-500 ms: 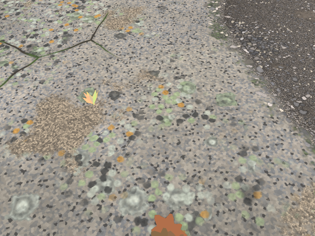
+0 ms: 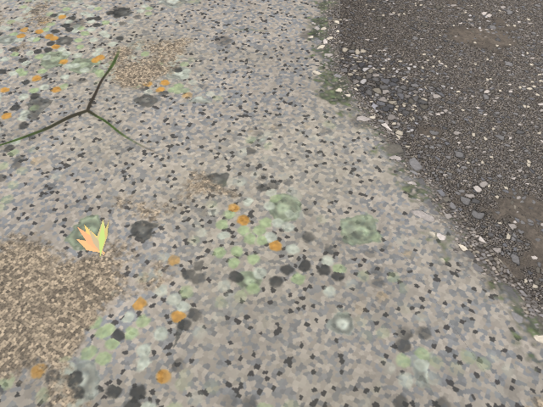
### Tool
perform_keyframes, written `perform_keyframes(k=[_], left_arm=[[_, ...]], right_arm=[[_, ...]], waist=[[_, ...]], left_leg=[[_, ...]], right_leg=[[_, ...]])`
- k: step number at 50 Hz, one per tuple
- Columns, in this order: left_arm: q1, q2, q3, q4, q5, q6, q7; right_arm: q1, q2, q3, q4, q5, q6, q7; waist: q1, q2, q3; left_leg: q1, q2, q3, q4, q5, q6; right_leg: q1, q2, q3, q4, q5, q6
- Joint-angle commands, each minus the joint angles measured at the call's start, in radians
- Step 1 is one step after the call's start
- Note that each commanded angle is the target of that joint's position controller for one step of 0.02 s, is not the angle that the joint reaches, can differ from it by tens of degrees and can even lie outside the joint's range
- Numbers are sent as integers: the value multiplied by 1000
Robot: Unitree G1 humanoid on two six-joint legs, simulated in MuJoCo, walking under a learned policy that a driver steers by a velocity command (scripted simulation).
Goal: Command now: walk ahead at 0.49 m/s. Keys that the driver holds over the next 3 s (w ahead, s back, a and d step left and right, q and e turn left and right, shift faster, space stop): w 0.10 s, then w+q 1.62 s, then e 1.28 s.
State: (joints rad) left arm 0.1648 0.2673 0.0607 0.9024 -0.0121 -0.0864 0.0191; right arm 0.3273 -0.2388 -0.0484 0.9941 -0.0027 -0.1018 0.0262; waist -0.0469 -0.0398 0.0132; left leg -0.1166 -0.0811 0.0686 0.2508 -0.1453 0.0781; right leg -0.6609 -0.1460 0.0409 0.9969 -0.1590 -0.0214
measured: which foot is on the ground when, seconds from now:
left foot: down 0.00-0.28, up 0.30-0.78, down 0.80-1.00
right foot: up 0.00-0.24, down 0.26-0.82, up 0.84-1.00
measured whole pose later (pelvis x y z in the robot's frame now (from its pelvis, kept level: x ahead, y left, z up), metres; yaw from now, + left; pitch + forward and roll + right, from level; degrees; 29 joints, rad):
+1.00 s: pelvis +0.54 +0.06 -0.01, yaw +28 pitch +1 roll +0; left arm 0.12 0.29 0.07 0.81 0.00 -0.12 0.01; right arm 0.27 -0.26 -0.09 0.80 0.01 -0.06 0.03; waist -0.02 -0.02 0.05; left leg -0.26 -0.10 -0.01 0.41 -0.17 0.11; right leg -0.56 -0.11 0.05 1.11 -0.32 0.02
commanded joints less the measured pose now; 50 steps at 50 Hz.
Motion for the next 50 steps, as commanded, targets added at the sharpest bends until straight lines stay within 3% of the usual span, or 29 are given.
perform_keyframes(k=[1, 4, 6, 8, 10, 11, 12, 13, 14, 15, 16, 18, 19, 21, 24, 30, 33, 35, 38, 39, 40, 41, 42, 43, 44, 45, 46, 47, 50], left_arm=[[-14, 34, 6, -52, 7, -5, -5], [-131, 21, -4, -82, -1, -13, -19], [-196, 27, -7, -107, -6, -15, -29], [-233, 42, -5, -135, -9, -23, -41], [-198, 75, 6, -137, -9, -33, -48], [-141, 97, 17, -126, -9, -38, -48], [-7, 136, 39, -88, -8, -41, -42], [185, 204, 62, -49, 6, -43, -32], [299, 308, 88, -23, 23, -34, -29], [306, 213, 63, -23, 22, -31, -32], [213, 148, 41, -41, 16, -34, -31], [70, 79, 19, -57, 15, -36, -34], [38, 59, 14, -54, 22, -40, -35], [27, 58, 18, -40, 26, -44, -34], [48, 91, 32, -21, 29, -49, -20], [99, 134, 45, -8, 22, -30, 5], [152, 148, 52, 7, 10, -12, 8], [166, 160, 57, 12, 0, 2, 7], [130, 204, 69, -5, -10, 22, 11], [111, 214, 70, -11, -13, 30, 13], [102, 206, 64, -20, -14, 31, 14], [128, 111, 34, -50, 30, 19, 9], [179, 35, 6, -107, 15, -23, -5], [34, 126, 24, -128, -30, -60, -17], [-10, 131, 24, -146, -45, -75, -21], [-2, 124, 25, -126, -23, -76, -11], [10, 139, 36, -116, 2, -67, -5], [29, 141, 41, -114, 8, -52, -7], [2, 103, 37, -137, 25, -23, -5]], right_arm=[[-36, -144, -24, -59, 5, -11, -21], [28, -163, -27, -39, 16, -5, -28], [77, -164, -29, -20, 23, 2, -28], [102, -165, -32, -7, 28, 15, -32], [89, -184, -41, -12, 29, 26, -37], [67, -193, -44, -19, 29, 31, -38], [49, -177, -38, -28, 23, 35, -37], [39, -132, -20, -54, 10, 34, -35], [170, 5, 17, -69, 13, 18, -29], [162, -54, 6, -53, 38, 2, -27], [78, -145, -20, -78, 61, -3, -29], [-9, -132, -29, -94, 46, 6, -41], [5, -115, -37, -91, 41, 21, -42], [23, -67, -36, -94, 42, 48, -37], [-32, -59, -42, -132, 34, 69, -36], [-221, -42, -31, -206, 23, 58, -1], [-315, -39, -24, -254, 25, 58, 18], [-348, -46, -24, -284, 27, 59, 30], [-271, -97, -50, -296, 31, 64, 38], [-154, -136, -73, -272, 35, 64, 35], [13, -203, -110, -227, 36, 67, 21], [101, -305, -134, -204, 35, 75, -3], [67, -352, -130, -241, 24, 57, 5], [86, -258, -103, -241, 17, 46, 13], [46, -215, -91, -237, 18, 34, 13], [-35, -180, -80, -254, 23, 27, 12], [-98, -146, -70, -270, 20, 26, 8], [-123, -134, -63, -284, 11, 26, 3], [-93, -170, -71, -281, 17, 20, -16]], waist=[[33, 85, 57], [-9, 84, 63], [-32, 82, 78], [-26, 84, 87], [10, 103, 64], [49, 117, 31], [117, 108, -52], [191, 60, -207], [153, -195, -375], [167, -215, -430], [154, -143, -260], [101, -46, -94], [68, -68, -59], [41, -66, -28], [33, -28, 12], [84, 2, 67], [116, 12, 96], [114, 2, 100], [38, -51, 13], [-32, -52, -52], [-116, -19, -140], [-95, 199, -206], [-7, 312, -364], [-78, 149, -320], [-57, 129, -196], [-5, 35, -125], [33, 37, -90], [59, 55, -80], [68, 55, -54]], left_leg=[[-85, 260, -161, -167, 149, 152], [-48, 249, -121, -160, 137, 130], [18, 276, -140, -133, 127, 130], [95, 313, -175, -83, 140, 122], [136, 338, -211, -23, 191, 105], [134, 332, -212, 40, 289, 92], [103, 281, -181, 190, 407, 68], [-55, 216, -136, 462, 297, 31], [-452, 49, -57, 853, -143, -47], [-563, 50, -198, 1022, -424, -44], [-637, 105, -209, 1077, -366, -29], [-584, 188, -176, 997, -211, -27], [-527, 217, -183, 950, -163, -26], [-477, 229, -169, 923, -120, -28], [-553, 234, -180, 850, -19, -38], [-582, 214, -103, 540, 190, -44], [-615, 203, -60, 454, 160, -26], [-612, 185, -28, 421, 89, -6], [-422, 90, 58, 413, -52, 49], [-265, 43, 79, 380, -55, 78], [5, 12, 49, 310, 9, 118], [274, 228, -291, 299, 66, 184], [522, 424, -891, 102, -160, 393], [505, 414, -851, 19, -160, 329], [395, 382, -696, 26, -91, 288], [235, 334, -572, 31, 11, 250], [108, 298, -483, 22, 106, 229], [30, 275, -445, -1, 153, 222], [-67, 243, -369, -36, 267, 226]], right_leg=[[0, -9, -5, -189, 185, 17], [55, 37, -47, -359, 282, 20], [44, 48, -40, -415, 267, 17], [26, 58, -20, -469, 208, 3], [95, 75, -15, -507, 138, -13], [188, 97, -33, -521, 105, -24], [375, 121, -53, -539, 96, -48], [677, 7, 51, -492, 101, -103], [1077, -260, 474, -553, -39, -246], [1073, -296, 681, -681, -150, -267], [940, -264, 520, -695, -159, -210], [667, -185, 269, -757, -29, -156], [585, -149, 178, -792, 10, -137], [510, -125, 76, -837, 77, -141], [510, -129, -22, -868, 172, -157], [582, -121, -177, -888, 205, -138], [681, -147, -217, -856, 241, -132], [745, -164, -239, -808, 325, -120], [775, -163, -282, -605, 786, -88], [746, -142, -300, -437, 881, -70], [614, -99, -315, -199, 777, -29], [305, -19, -303, 137, 77, 19], [-32, 186, -79, 415, -464, 56], [-150, 138, 49, 446, -403, 29], [-190, 97, 37, 386, -311, 2], [-125, 48, 41, 299, -232, 0], [-45, 21, 41, 216, -190, 8], [21, 6, 45, 180, -163, 17], [50, 20, 17, 43, -90, 61]])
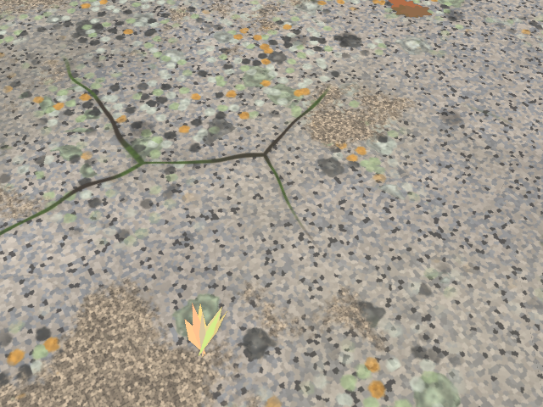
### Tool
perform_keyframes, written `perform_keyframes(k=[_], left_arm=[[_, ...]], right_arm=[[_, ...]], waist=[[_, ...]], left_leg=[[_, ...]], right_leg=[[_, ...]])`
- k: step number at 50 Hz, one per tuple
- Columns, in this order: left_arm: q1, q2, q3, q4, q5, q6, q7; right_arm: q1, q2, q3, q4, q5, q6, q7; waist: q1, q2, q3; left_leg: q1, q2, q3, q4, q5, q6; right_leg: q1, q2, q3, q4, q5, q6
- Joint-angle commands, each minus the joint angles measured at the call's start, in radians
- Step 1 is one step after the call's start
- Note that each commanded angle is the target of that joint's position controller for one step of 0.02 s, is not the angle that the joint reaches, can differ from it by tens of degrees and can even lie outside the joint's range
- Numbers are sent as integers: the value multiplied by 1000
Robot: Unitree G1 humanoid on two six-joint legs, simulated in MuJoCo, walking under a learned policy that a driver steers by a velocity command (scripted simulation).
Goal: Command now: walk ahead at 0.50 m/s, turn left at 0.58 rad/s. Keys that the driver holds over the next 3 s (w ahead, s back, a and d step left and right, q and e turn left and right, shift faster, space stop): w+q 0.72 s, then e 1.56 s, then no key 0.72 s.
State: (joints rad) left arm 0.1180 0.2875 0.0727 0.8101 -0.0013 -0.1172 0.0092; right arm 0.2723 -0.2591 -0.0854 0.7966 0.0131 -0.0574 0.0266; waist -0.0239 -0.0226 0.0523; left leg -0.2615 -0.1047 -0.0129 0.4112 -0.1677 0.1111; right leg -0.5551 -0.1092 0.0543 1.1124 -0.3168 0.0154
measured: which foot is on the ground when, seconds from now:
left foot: down 0.00-0.32, up 0.34-0.80, down 0.82-1.00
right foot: up 0.00-0.28, down 0.30-0.84, up 0.86-1.00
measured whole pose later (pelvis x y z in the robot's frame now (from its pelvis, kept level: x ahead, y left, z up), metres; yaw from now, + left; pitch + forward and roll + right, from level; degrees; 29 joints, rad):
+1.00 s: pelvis +0.48 +0.09 +0.00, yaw +25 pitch +2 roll +0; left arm 0.21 0.31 0.06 0.86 -0.03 -0.02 0.01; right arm 0.13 -0.24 -0.05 0.69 -0.02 -0.05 0.02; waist 0.02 -0.04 0.07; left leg -0.35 -0.01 0.09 0.46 -0.14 0.06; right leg -0.49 -0.08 0.04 1.13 -0.48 0.06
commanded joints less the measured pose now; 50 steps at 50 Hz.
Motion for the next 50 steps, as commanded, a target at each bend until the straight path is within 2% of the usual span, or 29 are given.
perform_keyframes(k=[1, 5, 9, 12, 13, 14, 15, 16, 17, 18, 19, 20, 21, 22, 24, 27, 32, 36, 38, 39, 40, 41, 42, 43, 44, 45, 46, 47, 50], left_arm=[[9, 74, 21, -61, 16, 11, 6], [-139, 42, 5, -108, 9, 6, -5], [-220, 65, 5, -149, -8, -8, -24], [-192, 104, 17, -154, -10, -24, -35], [-146, 114, 23, -145, -10, -29, -35], [-53, 134, 36, -121, -5, -34, -30], [83, 176, 50, -104, 13, -38, -24], [226, 259, 70, -87, 31, -31, -16], [252, 237, 66, -61, 12, -20, -28], [193, 137, 40, -86, 0, -13, -26], [141, 98, 27, -95, 1, -2, -22], [94, 81, 19, -93, 8, 5, -22], [69, 63, 12, -87, 13, 5, -21], [61, 66, 12, -81, 15, 2, -20], [72, 81, 19, -65, 10, -9, -21], [90, 115, 32, -46, 8, -12, -17], [123, 148, 37, -26, 3, 8, -8], [181, 182, 46, -1, -14, 32, -6], [191, 196, 46, 12, -26, 48, -5], [190, 211, 47, 17, -32, 53, -2], [177, 208, 40, 21, -36, 57, 0], [182, 179, 26, 21, -28, 51, 0], [225, 67, -14, -15, 28, 36, -14], [315, 72, -30, 23, -13, 24, -28], [215, 177, 5, 23, -53, 28, -29], [147, 154, 0, -10, -60, 35, -27], [136, 127, -3, 4, -41, 48, -15], [159, 126, 3, 17, -26, 69, -5], [249, 87, 6, 42, -19, 120, 15]], right_arm=[[-20, -163, -37, -80, 3, -24, -24], [36, -167, -38, -71, 10, -12, -40], [91, -167, -38, -52, 16, -4, -43], [92, -167, -39, -55, 14, 6, -51], [81, -166, -39, -60, 12, 10, -53], [63, -148, -32, -71, 11, 11, -52], [47, -100, -13, -91, 1, 8, -46], [151, -34, 6, -114, 4, 1, -47], [216, -69, 10, -125, 31, -6, -46], [150, -166, -13, -108, 37, -1, -46], [61, -186, -19, -122, 24, 6, -45], [20, -170, -20, -133, 12, 10, -44], [10, -155, -24, -138, 9, 16, -40], [25, -131, -21, -138, 15, 22, -35], [19, -95, -14, -150, 18, 32, -32], [-30, -84, -10, -178, 12, 35, -29], [-168, -60, 5, -213, 11, 19, 1], [-269, -57, 11, -262, 15, 18, 25], [-262, -65, 5, -277, 2, 14, 29], [-204, -87, -7, -268, -7, 11, 28], [-65, -126, -29, -228, -12, 6, 23], [50, -181, -49, -194, -20, 8, 6], [135, -279, -57, -179, -47, 15, -19], [133, -253, -35, -203, -54, 13, -15], [114, -201, -26, -198, -46, 16, -8], [44, -179, -17, -181, -29, 9, -6], [-19, -142, -5, -168, -18, 2, -5], [-73, -113, 2, -163, -18, -2, -5], [-177, -110, 1, -149, -48, -20, -9]], waist=[[36, 41, -78], [-22, 93, -46], [-54, 118, -36], [-28, 145, -44], [-2, 163, -56], [48, 162, -99], [113, 114, -220], [103, -111, -383], [76, -326, -420], [96, -171, -268], [99, -83, -163], [74, -46, -92], [51, -61, -57], [35, -84, -47], [31, -82, -43], [35, -49, -39], [87, -33, -6], [116, -32, 34], [84, -44, 22], [42, -70, -26], [-42, -62, -105], [-103, -32, -180], [-73, 220, -340], [-68, 255, -590], [-111, 108, -523], [-71, 110, -358], [-28, 60, -249], [14, 77, -198], [88, 118, -168]], left_leg=[[65, 255, -267, -201, 300, 187], [30, 194, -216, -186, 185, 126], [74, 225, -287, -134, 100, 104], [154, 261, -374, -45, 109, 86], [162, 259, -391, -9, 143, 76], [146, 218, -377, 74, 208, 52], [57, 161, -322, 290, 176, 17], [-242, 28, -194, 639, -139, -56], [-477, 35, -172, 840, -444, -75], [-546, 100, -189, 924, -365, -83], [-536, 138, -146, 918, -278, -85], [-497, 168, -131, 870, -219, -87], [-459, 198, -131, 821, -181, -85], [-416, 215, -120, 794, -158, -84], [-417, 227, -100, 758, -119, -91], [-477, 236, -103, 652, -13, -106], [-438, 217, -25, 380, 197, -100], [-437, 194, 35, 260, 141, -72], [-338, 135, 68, 204, 38, -39], [-234, 93, 86, 180, 9, -18], [-39, 58, 89, 90, 111, 13], [215, 97, 35, 60, 360, 40], [602, 400, -281, 196, 928, 157], [724, 607, -583, 130, 978, 329], [606, 534, -420, 102, 959, 274], [480, 479, -290, 70, 848, 215], [334, 429, -222, 19, 727, 171], [207, 402, -168, -31, 656, 152], [-14, 377, -34, -133, 601, 155]], right_leg=[[-71, -7, -3, -139, 120, 37], [-24, 57, -14, -453, 367, 44], [27, 93, 1, -588, 409, 28], [70, 100, 19, -637, 299, -2], [126, 106, 8, -653, 262, -18], [258, 110, -9, -691, 270, -44], [497, 3, 78, -659, 263, -100], [868, -229, 424, -678, 166, -224], [953, -345, 770, -791, -85, -304], [831, -305, 657, -821, -208, -259], [690, -258, 484, -830, -143, -214], [557, -209, 366, -858, -28, -197], [479, -173, 280, -883, 53, -184], [429, -151, 211, -910, 99, -177], [408, -146, 125, -948, 188, -196], [448, -159, 31, -967, 310, -213], [499, -132, -137, -965, 389, -175], [600, -170, -189, -934, 445, -159], [614, -176, -199, -833, 773, -151], [621, -171, -202, -739, 961, -140], [590, -138, -220, -586, 1016, -113], [440, -93, -238, -400, 873, -68], [97, 33, -232, -12, -5, -3], [-19, 132, 12, 244, -433, 20], [-39, 86, 102, 259, -378, 16], [-102, 46, 61, 185, -322, 14], [-93, 10, 34, 105, -260, 24], [-26, -11, 25, 59, -207, 35], [145, 8, -7, 13, -82, 72]])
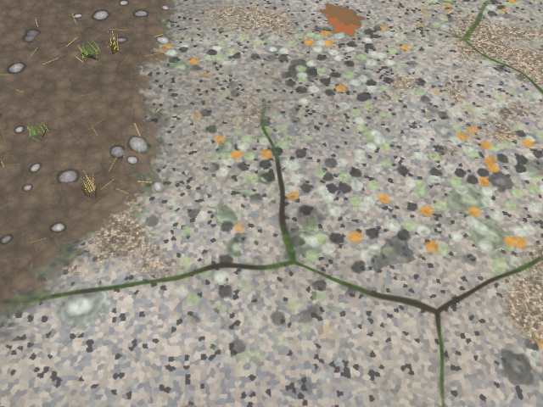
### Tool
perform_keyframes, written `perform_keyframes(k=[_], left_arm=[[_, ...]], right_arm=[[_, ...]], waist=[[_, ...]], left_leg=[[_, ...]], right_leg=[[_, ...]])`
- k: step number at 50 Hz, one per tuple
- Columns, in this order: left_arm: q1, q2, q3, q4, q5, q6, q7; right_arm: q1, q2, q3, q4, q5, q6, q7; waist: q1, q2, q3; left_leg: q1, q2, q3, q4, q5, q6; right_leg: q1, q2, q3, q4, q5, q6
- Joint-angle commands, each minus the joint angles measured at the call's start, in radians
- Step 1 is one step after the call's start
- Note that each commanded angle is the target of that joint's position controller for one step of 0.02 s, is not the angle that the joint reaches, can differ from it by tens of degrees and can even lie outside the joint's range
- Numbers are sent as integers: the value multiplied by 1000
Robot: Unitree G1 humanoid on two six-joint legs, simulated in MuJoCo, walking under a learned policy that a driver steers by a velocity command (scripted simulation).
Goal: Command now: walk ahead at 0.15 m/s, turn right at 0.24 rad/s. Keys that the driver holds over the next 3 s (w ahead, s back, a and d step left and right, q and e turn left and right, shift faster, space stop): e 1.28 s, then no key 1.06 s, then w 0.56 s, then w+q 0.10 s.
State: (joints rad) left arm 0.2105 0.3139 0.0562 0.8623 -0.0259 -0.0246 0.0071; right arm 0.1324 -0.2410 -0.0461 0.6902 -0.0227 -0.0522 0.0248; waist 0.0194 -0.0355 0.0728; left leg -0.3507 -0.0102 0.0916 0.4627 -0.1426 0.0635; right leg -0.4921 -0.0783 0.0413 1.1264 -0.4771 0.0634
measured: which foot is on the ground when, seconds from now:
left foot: down 0.00-0.32, up 0.34-0.78, down 0.80-1.00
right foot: up 0.00-0.28, down 0.30-0.80, up 0.82-1.00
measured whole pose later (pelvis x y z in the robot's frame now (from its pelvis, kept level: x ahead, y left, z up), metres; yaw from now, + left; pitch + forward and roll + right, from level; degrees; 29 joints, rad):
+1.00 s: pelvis +0.10 -0.02 +0.01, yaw -35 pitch +2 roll +0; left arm 0.19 0.36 0.10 0.65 -0.02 0.06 0.02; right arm 0.14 -0.26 -0.07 0.77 -0.01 0.00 -0.04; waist -0.01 -0.05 0.05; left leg -0.23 0.03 0.03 0.43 -0.23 0.01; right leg -0.53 0.02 0.07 1.09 -0.41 0.09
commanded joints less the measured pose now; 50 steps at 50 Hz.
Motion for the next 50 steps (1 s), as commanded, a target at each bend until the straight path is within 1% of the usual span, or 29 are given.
perform_keyframes(k=[1, 3, 6, 11, 13, 14, 15, 16, 17, 18, 19, 20, 21, 22, 24, 28, 32, 35, 37, 38, 39, 40, 41, 42, 43, 44, 45, 47, 50], left_arm=[[139, 62, 25, -24, 9, 35, 23], [85, 57, 26, -54, 16, 43, 25], [12, 50, 24, -93, 16, 50, 11], [-55, 65, 35, -155, 16, 64, -17], [-43, 62, 39, -168, 15, 66, -29], [-16, 59, 43, -164, 15, 65, -33], [12, 82, 53, -159, 21, 61, -29], [51, 179, 82, -162, 24, 56, -13], [67, 294, 104, -180, 41, 51, -1], [110, 231, 86, -184, 56, 30, -13], [77, 212, 78, -188, 52, 12, -17], [23, 188, 76, -195, 32, 4, -11], [-23, 154, 65, -206, 12, 8, -3], [-47, 142, 59, -215, 9, 14, 6], [-49, 148, 59, -227, 20, 23, 16], [-34, 172, 69, -238, 14, 34, 30], [-54, 180, 72, -255, 18, 47, 28], [-68, 176, 71, -265, 16, 54, 21], [-88, 171, 68, -275, 10, 60, 22], [-106, 167, 66, -282, 3, 65, 25], [-102, 149, 60, -288, 2, 68, 29], [-64, 97, 46, -293, 13, 68, 27], [-41, 99, 49, -324, 6, 59, 24], [-21, 187, 74, -303, 21, 50, 21], [-7, 217, 90, -279, 10, 52, 16], [10, 196, 90, -258, 9, 63, 18], [6, 173, 85, -257, 13, 72, 19], [-27, 122, 67, -279, 3, 78, 11], [-96, 92, 51, -323, 0, 74, 4]], right_arm=[[-55, -140, -43, -36, -12, -27, -14], [-54, -153, -49, -17, -7, -21, -33], [-46, -160, -53, 5, -2, 1, -56], [-24, -194, -66, 34, 19, 38, -60], [-34, -207, -72, 41, 37, 48, -60], [-41, -205, -73, 45, 48, 52, -62], [6, -185, -71, 67, 51, 54, -61], [44, -151, -63, 72, 27, 52, -58], [-11, -106, -46, 11, -12, 48, -56], [-92, -141, -52, 2, -3, 46, -54], [-106, -152, -58, 0, 25, 48, -53], [-87, -149, -59, 18, 30, 51, -60], [-84, -166, -65, 26, 21, 54, -68], [-81, -171, -70, 28, 17, 57, -71], [-59, -153, -67, 34, 22, 55, -70], [-82, -124, -55, 34, 26, 52, -69], [-86, -135, -55, 36, 30, 48, -58], [-75, -147, -58, 36, 34, 34, -46], [-40, -152, -61, 42, 36, 22, -36], [-2, -154, -64, 53, 35, 16, -31], [32, -178, -73, 65, 30, 14, -30], [51, -249, -88, 59, 11, 19, -37], [28, -303, -96, 60, -17, 28, -38], [-9, -243, -81, 30, -20, 24, -41], [-55, -191, -66, 13, -10, 24, -48], [-89, -172, -61, 7, 4, 28, -52], [-93, -162, -56, 6, 19, 30, -58], [-57, -171, -54, 13, 17, 41, -68], [6, -202, -64, 20, 10, 55, -76]], waist=[[46, 141, -172], [30, 139, -159], [1, 138, -141], [-27, 141, -124], [-11, 147, -128], [8, 140, -135], [12, 103, -143], [2, -78, -162], [-5, -328, -165], [65, -174, -266], [46, -118, -245], [16, -67, -220], [-1, -51, -198], [-18, -67, -197], [-30, -75, -213], [-11, -83, -210], [-1, -116, -181], [2, -135, -175], [-17, -140, -180], [-43, -135, -181], [-50, -107, -186], [-24, 68, -207], [17, 335, -156], [4, 255, -150], [19, 189, -136], [31, 161, -116], [16, 164, -100], [-9, 175, -87], [-60, 201, -118]], left_leg=[[64, 285, -112, -200, 547, 202], [85, 289, -72, -218, 443, 193], [117, 297, -36, -237, 271, 184], [214, 351, -36, -170, 226, 164], [245, 358, -28, -102, 254, 129], [238, 342, -6, -45, 251, 96], [214, 299, 27, 41, 192, 41], [92, 202, 107, 264, 31, -45], [-252, 26, 102, 549, -497, -145], [-306, 2, -95, 719, -580, -136], [-337, 19, -137, 763, -508, -116], [-352, 38, -152, 741, -423, -107], [-355, 49, -162, 702, -362, -108], [-305, 48, -165, 685, -317, -111], [-260, 22, -159, 638, -259, -121], [-215, 1, -172, 437, -211, -146], [-121, -18, -177, 309, -199, -149], [-70, -30, -183, 214, -216, -135], [-8, -36, -177, 92, -177, -118], [63, -34, -163, -28, -90, -104], [163, 18, -186, -109, 13, -81], [281, 217, -358, -140, 111, -7], [271, 391, -593, -172, 301, 169], [231, 442, -597, -168, 320, 238], [206, 377, -483, -151, 291, 200], [201, 306, -387, -139, 237, 150], [215, 282, -340, -136, 231, 135], [226, 247, -253, -146, 267, 138], [329, 276, -220, -141, 302, 160]], right_leg=[[66, -22, 2, -33, 103, 29], [33, -36, -1, -108, 178, 25], [26, -43, -22, -216, 244, 14], [20, -20, -73, -345, 162, -21], [64, 2, -103, -449, 169, -50], [125, 26, -128, -546, 240, -71], [208, 47, -111, -646, 368, -102], [340, -58, 70, -720, 724, -161], [506, -293, 430, -726, 1047, -369], [526, -314, 463, -742, 1013, -447], [514, -268, 377, -744, 958, -410], [492, -216, 313, -737, 870, -354], [463, -195, 287, -743, 814, -319], [415, -173, 267, -753, 796, -305], [399, -145, 250, -759, 800, -302], [397, -123, 272, -755, 695, -295], [316, -103, 333, -763, 534, -290], [315, -94, 401, -743, 529, -284], [320, -76, 435, -709, 557, -266], [300, -51, 432, -683, 539, -240], [243, -12, 411, -643, 442, -198], [113, 78, 303, -464, 183, -141], [-87, 227, 119, -276, -161, -83], [-109, 148, 128, -51, -166, -43], [-101, 132, 121, 28, -95, -30], [-105, 121, 104, 64, -38, -10], [-138, 115, 95, 96, 15, 7], [-144, 102, 43, 58, 68, 28], [-145, 65, 5, -99, 79, 43]])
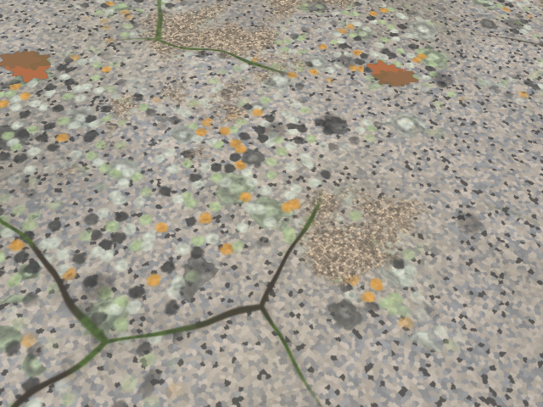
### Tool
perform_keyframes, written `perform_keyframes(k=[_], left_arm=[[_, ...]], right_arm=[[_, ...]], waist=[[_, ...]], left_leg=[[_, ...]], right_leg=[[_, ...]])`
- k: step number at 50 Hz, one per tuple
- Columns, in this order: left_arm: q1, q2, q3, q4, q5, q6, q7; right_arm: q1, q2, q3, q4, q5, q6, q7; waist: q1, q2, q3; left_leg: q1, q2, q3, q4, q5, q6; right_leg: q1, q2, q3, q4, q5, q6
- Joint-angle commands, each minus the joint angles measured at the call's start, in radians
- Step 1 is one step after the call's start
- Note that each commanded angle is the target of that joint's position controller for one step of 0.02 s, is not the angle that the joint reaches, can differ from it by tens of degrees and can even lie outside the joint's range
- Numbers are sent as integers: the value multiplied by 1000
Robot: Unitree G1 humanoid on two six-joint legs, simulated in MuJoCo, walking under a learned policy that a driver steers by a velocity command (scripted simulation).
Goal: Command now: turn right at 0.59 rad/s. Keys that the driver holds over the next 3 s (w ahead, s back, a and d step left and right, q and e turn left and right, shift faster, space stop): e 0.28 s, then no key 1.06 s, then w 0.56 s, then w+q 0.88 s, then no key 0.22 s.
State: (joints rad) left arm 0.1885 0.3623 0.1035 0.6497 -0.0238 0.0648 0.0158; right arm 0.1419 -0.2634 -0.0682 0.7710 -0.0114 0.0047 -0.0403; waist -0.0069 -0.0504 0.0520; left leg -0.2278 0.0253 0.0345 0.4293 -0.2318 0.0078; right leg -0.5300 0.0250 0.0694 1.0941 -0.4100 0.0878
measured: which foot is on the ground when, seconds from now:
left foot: down 0.00-0.20, up 0.22-0.62, down 0.64-1.00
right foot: up 0.00-0.18, down 0.20-1.00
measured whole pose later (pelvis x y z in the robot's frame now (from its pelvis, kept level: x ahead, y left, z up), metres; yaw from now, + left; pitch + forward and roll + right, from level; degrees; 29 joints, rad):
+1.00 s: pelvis +0.02 -0.03 -0.01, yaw -16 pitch -1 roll +0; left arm 0.21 0.25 0.04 0.76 0.01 0.02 0.02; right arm 0.16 -0.24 -0.01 0.79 -0.01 -0.02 -0.01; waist 0.01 0.00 0.03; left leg -0.21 0.00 0.00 0.53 -0.30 0.00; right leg -0.22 0.04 0.10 0.53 -0.28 0.00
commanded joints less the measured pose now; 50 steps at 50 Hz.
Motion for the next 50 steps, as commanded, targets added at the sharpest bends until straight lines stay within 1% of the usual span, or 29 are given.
perform_keyframes(k=[1, 3, 6, 8, 9, 10, 11, 12, 13, 14, 15, 16, 18, 20, 22, 24, 27, 29, 30, 31, 32, 33, 34, 35, 37, 39, 42, 46, 50], left_arm=[[-78, 37, -1, -119, 1, -16, -9], [-77, 30, -7, -129, 5, -15, -17], [-51, 51, 2, -132, 2, -7, -27], [-7, 51, 9, -124, 3, -1, -34], [35, 55, 17, -108, 5, -1, -32], [78, 96, 33, -98, 6, -3, -22], [112, 228, 61, -119, 11, -9, -3], [109, 226, 49, -141, 47, -36, -17], [93, 183, 38, -133, 50, -58, -26], [50, 156, 30, -122, 37, -70, -23], [3, 123, 20, -124, 23, -69, -16], [-31, 107, 9, -128, 15, -65, -9], [-39, 85, -5, -129, 26, -63, 2], [-34, 75, -10, -120, 30, -65, 7], [-31, 75, -12, -110, 31, -62, 10], [-37, 81, -12, -103, 35, -58, 8], [-40, 80, -17, -85, 37, -55, -4], [-56, 61, -27, -72, 32, -54, -10], [-72, 45, -35, -66, 26, -55, -11], [-54, 22, -44, -51, 25, -59, -13], [-18, -2, -53, -40, 41, -67, -13], [46, 5, -48, -30, 54, -76, -19], [35, -10, -52, -26, 56, -76, -15], [-13, 16, -47, -22, 55, -71, -12], [-53, 26, -40, -23, 44, -55, -5], [-37, 11, -41, -16, 42, -49, -4], [-22, -5, -42, 4, 40, -54, -3], [-7, -11, -39, 28, 37, -57, 2], [9, -10, -36, 51, 36, -56, 9]], right_arm=[[-4, -192, -47, -63, 0, 1, -9], [-19, -219, -56, -70, 5, 5, 0], [-21, -237, -62, -71, 20, 5, 16], [-38, -240, -63, -69, 39, 2, 22], [-32, -222, -59, -61, 48, -1, 24], [31, -179, -48, -37, 36, -5, 29], [30, -103, -22, -74, -24, -7, 34], [-65, -132, -28, -118, -15, -11, 24], [-101, -172, -40, -121, 9, -7, 17], [-93, -179, -44, -117, 18, -4, 12], [-68, -180, -48, -92, 12, -1, 5], [-48, -187, -50, -84, 6, 4, 3], [-12, -169, -46, -69, 11, 5, 10], [-13, -147, -37, -67, 16, 7, 12], [-33, -129, -27, -74, 13, 8, 14], [-43, -123, -20, -78, 13, 8, 18], [-41, -133, -20, -81, 17, 4, 24], [-22, -125, -17, -77, 18, -3, 28], [3, -112, -13, -68, 14, -8, 32], [21, -108, -8, -63, 2, -15, 36], [39, -147, -11, -66, -12, -20, 33], [20, -215, -23, -71, -12, -20, 30], [-18, -163, -11, -61, -5, -21, 35], [-51, -118, 1, -74, -3, -25, 40], [-36, -126, 4, -69, -6, -38, 42], [-4, -124, 8, -55, -3, -48, 38], [8, -113, 16, -51, 0, -44, 31], [8, -109, 22, -46, 1, -40, 27], [7, -101, 27, -32, 2, -40, 30]], waist=[[-38, 221, -109], [-39, 232, -119], [-31, 243, -116], [4, 232, -114], [26, 210, -122], [30, 98, -142], [8, -232, -161], [65, -223, -206], [75, -120, -184], [43, -97, -141], [21, -55, -132], [4, -69, -127], [-10, -84, -156], [-3, -81, -155], [11, -86, -144], [23, -97, -128], [36, -101, -100], [22, -91, -93], [-3, -76, -94], [-17, -47, -100], [1, 18, -131], [67, 155, -130], [70, 223, -140], [47, 192, -103], [18, 154, -76], [14, 128, -74], [6, 89, -72], [2, 52, -72], [4, 41, -71]], left_leg=[[210, 249, -146, -104, 397, 216], [175, 262, -108, -102, 414, 214], [150, 281, -80, -77, 407, 198], [130, 281, -53, -17, 374, 160], [90, 260, -18, 49, 319, 118], [-17, 210, 54, 190, 187, 43], [-322, 80, 133, 524, -332, -62], [-434, -15, -28, 724, -483, -84], [-445, 9, -86, 802, -424, -75], [-449, 24, -98, 789, -332, -61], [-441, 38, -103, 757, -260, -60], [-406, 35, -98, 741, -206, -68], [-336, 15, -82, 735, -136, -82], [-315, 14, -79, 636, -111, -92], [-283, 20, -81, 516, -107, -96], [-226, 23, -78, 418, -118, -93], [-144, 13, -65, 305, -146, -82], [-84, 7, -57, 190, -110, -69], [-19, 1, -46, 72, -23, -57], [67, 12, -62, -50, 126, -41], [160, 95, -146, -53, 310, -14], [161, 169, -198, -8, 412, 43], [39, 170, -218, -35, 215, 92], [-1, 124, -190, -46, 93, 71], [-10, 78, -141, -31, 59, 25], [-3, 68, -127, -17, 59, 16], [14, 58, -116, 3, 78, 18], [24, 49, -110, 12, 90, 22], [22, 41, -105, 12, 99, 24]], right_leg=[[-72, -51, -36, -122, 7, 17], [22, -62, -73, -224, 5, 5], [117, -50, -119, -356, 31, -24], [206, -34, -143, -517, 124, -65], [297, -12, -152, -626, 211, -97], [447, -38, -70, -706, 383, -137], [636, -318, 311, -696, 826, -251], [545, -440, 475, -718, 866, -447], [516, -386, 397, -740, 766, -436], [480, -323, 317, -741, 676, -376], [465, -279, 265, -738, 607, -327], [430, -257, 232, -739, 623, -311], [405, -232, 193, -746, 652, -313], [415, -221, 178, -751, 616, -312], [415, -219, 186, -751, 546, -311], [383, -219, 199, -755, 464, -316], [331, -220, 232, -750, 384, -324], [317, -212, 249, -729, 373, -312], [300, -194, 242, -709, 369, -291], [273, -170, 231, -700, 346, -250], [237, -122, 198, -657, 270, -192], [211, -34, 111, -611, 148, -147], [305, -17, 57, -629, 122, -108], [329, -22, 59, -633, 161, -98], [317, -26, 74, -621, 235, -117], [316, -34, 85, -631, 264, -125], [307, -35, 87, -632, 293, -121], [311, -37, 88, -633, 321, -110], [329, -40, 89, -633, 346, -102]])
